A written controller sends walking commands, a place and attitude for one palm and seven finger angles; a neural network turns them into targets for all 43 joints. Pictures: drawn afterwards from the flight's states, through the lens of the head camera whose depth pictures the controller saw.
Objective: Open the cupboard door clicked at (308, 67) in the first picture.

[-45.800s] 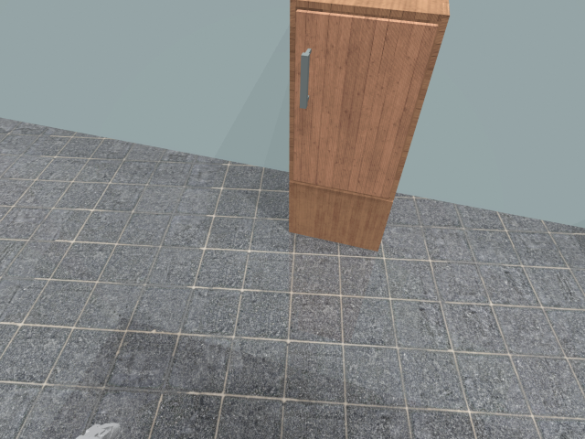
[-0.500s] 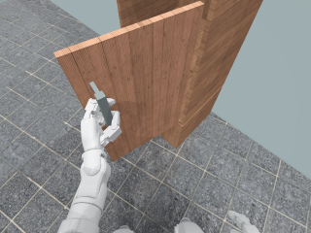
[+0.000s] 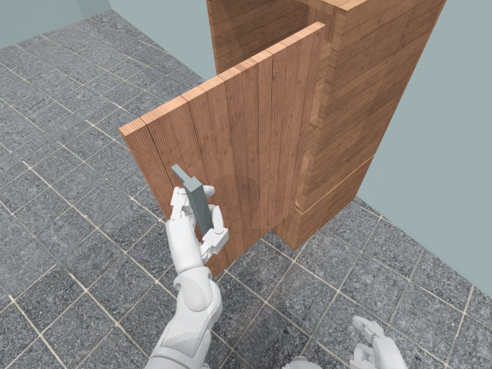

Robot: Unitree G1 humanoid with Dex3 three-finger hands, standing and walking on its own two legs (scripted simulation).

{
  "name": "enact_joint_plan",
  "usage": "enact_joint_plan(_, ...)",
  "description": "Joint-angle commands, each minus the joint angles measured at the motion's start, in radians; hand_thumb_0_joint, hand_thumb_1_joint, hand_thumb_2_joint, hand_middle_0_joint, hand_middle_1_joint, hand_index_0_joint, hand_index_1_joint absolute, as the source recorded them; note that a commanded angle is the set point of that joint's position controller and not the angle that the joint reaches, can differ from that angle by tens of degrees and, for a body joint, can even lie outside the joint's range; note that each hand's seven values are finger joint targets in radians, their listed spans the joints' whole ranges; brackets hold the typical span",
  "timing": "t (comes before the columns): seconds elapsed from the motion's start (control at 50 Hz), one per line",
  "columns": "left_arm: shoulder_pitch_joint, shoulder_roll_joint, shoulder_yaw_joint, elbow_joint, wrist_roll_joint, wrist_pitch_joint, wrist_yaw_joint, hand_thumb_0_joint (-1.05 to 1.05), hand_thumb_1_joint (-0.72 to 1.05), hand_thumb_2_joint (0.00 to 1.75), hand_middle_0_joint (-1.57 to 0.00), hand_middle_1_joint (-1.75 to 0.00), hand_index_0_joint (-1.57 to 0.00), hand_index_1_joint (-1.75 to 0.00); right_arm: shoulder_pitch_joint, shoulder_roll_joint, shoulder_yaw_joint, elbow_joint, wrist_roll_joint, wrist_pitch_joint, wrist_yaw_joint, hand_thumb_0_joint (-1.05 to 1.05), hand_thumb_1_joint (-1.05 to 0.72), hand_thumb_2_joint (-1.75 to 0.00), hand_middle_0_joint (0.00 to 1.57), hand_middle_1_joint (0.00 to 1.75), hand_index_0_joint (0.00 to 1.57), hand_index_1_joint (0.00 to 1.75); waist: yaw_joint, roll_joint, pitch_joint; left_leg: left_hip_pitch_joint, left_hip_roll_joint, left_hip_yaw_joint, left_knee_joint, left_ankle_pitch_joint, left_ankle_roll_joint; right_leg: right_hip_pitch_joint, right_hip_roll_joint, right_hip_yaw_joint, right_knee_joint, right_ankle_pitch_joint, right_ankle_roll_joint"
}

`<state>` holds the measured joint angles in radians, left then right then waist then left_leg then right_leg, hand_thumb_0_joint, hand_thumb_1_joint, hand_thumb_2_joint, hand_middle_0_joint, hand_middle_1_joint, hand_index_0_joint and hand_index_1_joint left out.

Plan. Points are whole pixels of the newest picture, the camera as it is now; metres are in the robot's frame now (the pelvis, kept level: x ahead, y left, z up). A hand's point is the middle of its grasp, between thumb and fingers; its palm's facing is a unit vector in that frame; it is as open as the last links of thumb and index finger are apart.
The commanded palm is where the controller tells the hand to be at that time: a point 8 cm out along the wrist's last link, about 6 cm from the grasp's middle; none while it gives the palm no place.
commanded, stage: open thumb and fingers to let go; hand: left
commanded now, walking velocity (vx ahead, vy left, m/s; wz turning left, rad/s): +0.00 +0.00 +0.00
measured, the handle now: (194, 204) +0.37 +0.10 +0.05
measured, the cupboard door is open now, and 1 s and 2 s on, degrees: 92 90 93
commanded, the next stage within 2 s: slide the hand sideways off the handle in 0.80 s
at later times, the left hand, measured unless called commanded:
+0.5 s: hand (209, 231) +0.32 +0.07 +0.05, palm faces +0.35 -0.93 -0.02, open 12.5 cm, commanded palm +0.28 +0.11 +0.04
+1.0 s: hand (211, 240) +0.31 +0.07 +0.04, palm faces +0.12 -0.99 -0.08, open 16.0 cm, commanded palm +0.28 +0.10 +0.04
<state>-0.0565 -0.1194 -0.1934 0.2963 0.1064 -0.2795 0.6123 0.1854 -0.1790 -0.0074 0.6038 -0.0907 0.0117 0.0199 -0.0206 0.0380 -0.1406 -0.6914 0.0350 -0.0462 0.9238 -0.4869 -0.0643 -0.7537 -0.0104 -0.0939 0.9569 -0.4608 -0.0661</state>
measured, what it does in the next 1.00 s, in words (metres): shifts its weight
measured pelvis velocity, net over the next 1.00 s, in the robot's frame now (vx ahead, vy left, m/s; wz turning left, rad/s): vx -0.04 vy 0.04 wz -0.02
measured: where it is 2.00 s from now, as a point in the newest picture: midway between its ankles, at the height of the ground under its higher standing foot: outside the picture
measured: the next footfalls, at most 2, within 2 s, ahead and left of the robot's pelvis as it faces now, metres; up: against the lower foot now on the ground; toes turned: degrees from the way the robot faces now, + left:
none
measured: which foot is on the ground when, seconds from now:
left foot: down 0.00-1.00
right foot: down 0.00-1.00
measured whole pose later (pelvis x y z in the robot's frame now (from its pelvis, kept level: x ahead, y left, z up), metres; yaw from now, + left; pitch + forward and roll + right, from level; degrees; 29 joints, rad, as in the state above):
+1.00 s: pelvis -0.04 +0.04 -0.01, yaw -1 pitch +14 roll +0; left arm -0.23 -0.09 -0.20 0.47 0.13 -0.34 0.48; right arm 0.20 -0.17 0.00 0.62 -0.09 -0.02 0.02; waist -0.02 0.03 -0.13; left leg -0.79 0.00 -0.01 1.03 -0.47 -0.01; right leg -0.84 -0.04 -0.05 1.01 -0.41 -0.01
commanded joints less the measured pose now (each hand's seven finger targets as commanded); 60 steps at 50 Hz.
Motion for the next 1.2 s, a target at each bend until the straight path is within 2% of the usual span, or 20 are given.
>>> enact_joint_plan(0.0, -0.275, -0.048, 0.040, -0.175, 0.030, -0.079, 0.028, 0.00, 0.76, 0.84, -0.39, -1.34, -0.39, -1.34, -0.043, -0.070, -0.034, -0.101, -0.005, -0.053, -0.019, 0.00, -0.90, -0.90, 0.20, 0.30, 0.20, 0.30, -0.018, -0.130, -0.302, -0.017, -0.061, 0.045, -0.013, 0.247, 0.049, 0.328, -0.057, 0.157, -0.164, 0.500, 0.074)
enact_joint_plan(0.08, -0.225, -0.042, 0.056, -0.151, 0.015, -0.083, 0.007, 0.00, 0.48, 0.72, -0.37, -1.30, -0.37, -1.30, -0.035, -0.076, -0.039, -0.104, -0.002, -0.053, -0.020, 0.00, -0.90, -0.90, 0.20, 0.30, 0.20, 0.30, -0.005, -0.172, -0.351, -0.036, -0.065, 0.047, -0.019, 0.256, 0.047, 0.391, -0.064, 0.170, -0.161, 0.565, 0.079)
enact_joint_plan(0.18, -0.312, -0.049, 0.043, -0.138, 0.011, -0.104, -0.004, 0.00, 0.13, 0.57, -0.35, -1.27, -0.35, -1.27, -0.042, -0.083, -0.043, -0.097, 0.001, -0.060, -0.024, 0.00, -0.90, -0.90, 0.20, 0.30, 0.20, 0.30, -0.027, -0.184, -0.302, -0.041, -0.062, 0.043, -0.020, 0.204, 0.056, 0.327, -0.062, 0.172, -0.187, 0.422, 0.080)
enact_joint_plan(0.26, -0.348, -0.017, 0.081, -0.102, -0.002, -0.127, -0.008, 0.00, -0.15, 0.45, -0.32, -1.24, -0.32, -1.24, -0.047, -0.087, -0.043, -0.091, 0.002, -0.067, -0.028, 0.00, -0.90, -0.90, 0.20, 0.30, 0.20, 0.30, -0.020, -0.194, -0.298, -0.063, -0.064, 0.042, -0.017, 0.166, 0.058, 0.312, -0.064, 0.187, -0.198, 0.313, 0.078)
enact_joint_plan(0.32, -0.363, -0.039, 0.064, -0.087, 0.009, -0.134, 0.003, 0.00, -0.36, 0.36, -0.31, -1.22, -0.31, -1.22, -0.047, -0.085, -0.043, -0.095, 0.000, -0.070, -0.023, 0.00, -0.90, -0.90, 0.20, 0.30, 0.20, 0.30, -0.015, -0.141, -0.300, -0.041, -0.064, 0.049, -0.019, 0.176, 0.061, 0.274, -0.049, 0.152, -0.178, 0.284, 0.063)
enact_joint_plan(0.36, -0.382, -0.041, 0.061, -0.063, 0.015, -0.134, 0.009, 0.00, -0.50, 0.30, -0.30, -1.20, -0.30, -1.20, -0.048, -0.088, -0.043, -0.093, -0.001, -0.071, -0.023, 0.00, -0.90, -0.90, 0.20, 0.30, 0.20, 0.30, -0.023, -0.154, -0.286, -0.043, -0.063, 0.052, -0.019, 0.160, 0.063, 0.249, -0.044, 0.143, -0.183, 0.230, 0.060)
enact_joint_plan(0.4, -0.405, -0.049, 0.056, -0.042, 0.018, -0.132, 0.017, 0.00, -0.50, 0.30, -0.30, -1.20, -0.30, -1.20, -0.050, -0.090, -0.043, -0.095, -0.002, -0.075, -0.024, 0.00, -0.90, -0.90, 0.20, 0.30, 0.20, 0.30, -0.026, -0.154, -0.278, -0.043, -0.062, 0.054, -0.019, 0.151, 0.066, 0.227, -0.037, 0.134, -0.183, 0.193, 0.057)
enact_joint_plan(0.76, -0.494, -0.134, 0.006, -0.021, 0.039, -0.098, 0.088, 0.00, -0.50, 0.30, -0.15, -0.30, -0.15, -0.30, -0.059, -0.089, -0.034, -0.094, -0.009, -0.079, -0.005, 0.00, -0.90, -0.90, 0.20, 0.30, 0.20, 0.30, -0.010, -0.086, -0.306, 0.019, -0.045, 0.038, -0.053, 0.188, 0.054, 0.143, 0.011, 0.026, -0.101, 0.165, 0.022)
enact_joint_plan(0.8, -0.487, -0.139, 0.012, -0.006, 0.034, -0.085, 0.092, 0.00, -0.50, 0.30, -0.15, -0.30, -0.15, -0.30, -0.066, -0.088, -0.032, -0.093, -0.010, -0.079, -0.004, 0.00, -0.90, -0.90, 0.20, 0.30, 0.20, 0.30, 0.000, -0.081, -0.303, 0.012, -0.047, 0.039, -0.057, 0.187, 0.052, 0.144, 0.011, 0.023, -0.101, 0.163, 0.021)
enact_joint_plan(0.86, -0.526, -0.141, 0.018, 0.007, 0.028, -0.076, 0.103, 0.00, -0.50, 0.30, -0.15, -0.30, -0.15, -0.30, -0.070, -0.089, -0.030, -0.086, -0.010, -0.076, -0.006, 0.00, -0.90, -0.90, 0.20, 0.30, 0.20, 0.30, -0.010, -0.114, -0.294, 0.008, -0.046, 0.036, -0.058, 0.167, 0.054, 0.138, 0.013, 0.024, -0.109, 0.139, 0.024)
enact_joint_plan(0.88, -0.513, -0.136, 0.026, 0.013, 0.027, -0.071, 0.104, 0.00, -0.50, 0.30, -0.15, -0.30, -0.15, -0.30, -0.077, -0.089, -0.028, -0.090, -0.009, -0.076, -0.007, 0.00, -0.90, -0.90, 0.20, 0.30, 0.20, 0.30, 0.001, -0.101, -0.291, 0.000, -0.048, 0.036, -0.059, 0.164, 0.053, 0.140, 0.014, 0.027, -0.110, 0.136, 0.021)
enact_joint_plan(0.9, -0.465, -0.053, -0.218, -0.013, 0.156, -0.105, -0.117, 0.00, -0.50, 0.30, -0.15, -0.30, -0.15, -0.30, 0.024, -0.123, -0.036, -0.061, -0.005, -0.061, -0.010, 0.00, -0.90, -0.90, 0.20, 0.30, 0.20, 0.30, -0.104, -0.161, -0.252, 0.044, -0.042, 0.034, -0.035, 0.187, 0.075, 0.115, 0.005, 0.050, -0.101, 0.231, 0.022)
enact_joint_plan(0.92, -0.519, 0.009, -0.148, -0.080, 0.118, -0.157, -0.231, 0.00, -0.50, 0.30, -0.15, -0.30, -0.15, -0.30, 0.034, -0.121, -0.043, -0.105, 0.008, -0.066, -0.014, 0.00, -0.90, -0.90, 0.20, 0.30, 0.20, 0.30, -0.074, -0.123, -0.326, 0.043, -0.049, 0.037, -0.024, 0.221, 0.080, 0.151, -0.006, 0.056, -0.082, 0.291, 0.019)
enact_joint_plan(0.94, -0.509, 0.050, -0.129, -0.102, 0.104, -0.190, -0.300, 0.00, -0.50, 0.30, -0.15, -0.30, -0.15, -0.30, 0.034, -0.123, -0.044, -0.115, 0.011, -0.066, -0.020, 0.00, -0.90, -0.90, 0.20, 0.30, 0.20, 0.30, -0.052, -0.107, -0.378, 0.058, -0.054, 0.039, -0.021, 0.239, 0.081, 0.194, -0.007, 0.066, -0.069, 0.327, 0.017)
enact_joint_plan(0.96, -0.512, 0.056, -0.138, -0.125, 0.085, -0.208, -0.359, 0.00, -0.50, 0.30, -0.15, -0.30, -0.15, -0.30, 0.026, -0.121, -0.041, -0.121, 0.018, -0.070, -0.024, 0.00, -0.90, -0.90, 0.20, 0.30, 0.20, 0.30, -0.054, -0.086, -0.391, 0.065, -0.054, 0.038, -0.018, 0.235, 0.081, 0.200, -0.009, 0.071, -0.066, 0.333, 0.020)
enact_joint_plan(1.0, -0.517, 0.041, -0.156, -0.139, 0.009, -0.217, -0.485, 0.00, -0.50, 0.30, -0.15, -0.30, -0.15, -0.30, 0.025, -0.123, -0.032, -0.141, 0.042, -0.082, -0.031, 0.00, -0.90, -0.90, 0.20, 0.30, 0.20, 0.30, -0.065, -0.047, -0.332, 0.078, -0.053, 0.035, -0.027, 0.203, 0.081, 0.167, -0.009, 0.068, -0.078, 0.292, 0.021)
enact_joint_plan(1.04, -0.487, -0.006, -0.138, -0.120, -0.108, -0.192, -0.535, 0.00, -0.50, 0.30, -0.15, -0.30, -0.15, -0.30, 0.010, -0.123, -0.022, -0.160, 0.068, -0.097, -0.036, 0.00, -0.90, -0.90, 0.20, 0.30, 0.20, 0.30, -0.059, -0.053, -0.264, 0.080, -0.053, 0.023, -0.057, 0.144, 0.077, 0.148, 0.002, 0.053, -0.112, 0.201, 0.025)
enact_joint_plan(1.08, -0.438, -0.011, -0.085, -0.121, -0.183, -0.160, -0.534, 0.00, -0.50, 0.30, -0.15, -0.30, -0.15, -0.30, -0.007, -0.130, -0.018, -0.174, 0.084, -0.109, -0.039, 0.00, -0.90, -0.90, 0.20, 0.30, 0.20, 0.30, -0.040, -0.078, -0.228, 0.075, -0.053, 0.019, -0.087, 0.110, 0.072, 0.155, 0.009, 0.042, -0.138, 0.133, 0.026)
enact_joint_plan(1.12, -0.386, -0.009, -0.051, -0.110, -0.205, -0.138, -0.501, 0.00, -0.50, 0.30, -0.15, -0.30, -0.15, -0.30, 0.000, -0.135, -0.019, -0.179, 0.085, -0.113, -0.034, 0.00, -0.90, -0.90, 0.20, 0.30, 0.20, 0.30, -0.030, -0.134, -0.215, 0.064, -0.053, 0.017, -0.096, 0.118, 0.071, 0.159, 0.007, 0.033, -0.139, 0.130, 0.033)
enact_joint_plan(1.18, -0.326, 0.070, 0.011, -0.123, -0.149, -0.149, -0.447, 0.00, -0.50, 0.30, -0.15, -0.30, -0.15, -0.30, 0.005, -0.141, -0.023, -0.189, 0.071, -0.111, -0.021, 0.00, -0.90, -0.90, 0.20, 0.30, 0.20, 0.30, 0.002, -0.160, -0.214, 0.025, -0.056, 0.022, -0.085, 0.136, 0.069, 0.167, 0.001, 0.042, -0.114, 0.139, 0.030)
